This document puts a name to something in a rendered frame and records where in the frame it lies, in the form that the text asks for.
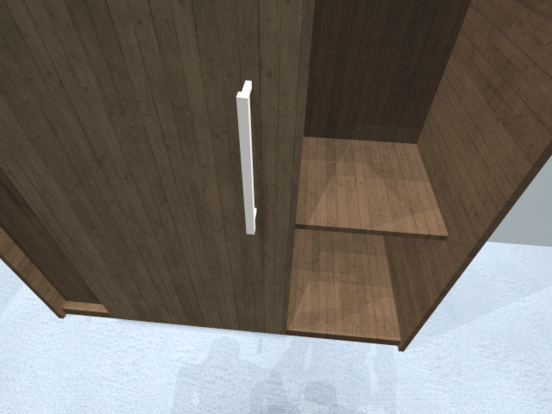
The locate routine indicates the handle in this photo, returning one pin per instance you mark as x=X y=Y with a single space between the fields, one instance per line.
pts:
x=244 y=125

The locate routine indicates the wardrobe door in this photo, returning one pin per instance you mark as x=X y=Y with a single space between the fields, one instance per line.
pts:
x=119 y=127
x=26 y=230

